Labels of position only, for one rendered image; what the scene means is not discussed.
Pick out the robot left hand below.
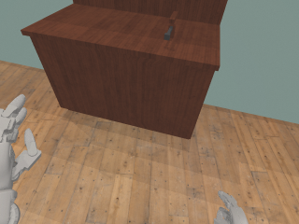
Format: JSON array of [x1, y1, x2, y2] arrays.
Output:
[[0, 94, 42, 190]]

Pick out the counter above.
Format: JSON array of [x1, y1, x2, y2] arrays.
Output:
[[21, 0, 228, 140]]

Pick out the left robot forearm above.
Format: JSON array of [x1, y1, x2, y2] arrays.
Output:
[[0, 189, 21, 224]]

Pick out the robot right hand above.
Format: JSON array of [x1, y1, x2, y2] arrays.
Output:
[[214, 190, 249, 224]]

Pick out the tap lever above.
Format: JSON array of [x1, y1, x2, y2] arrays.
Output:
[[164, 26, 173, 40]]

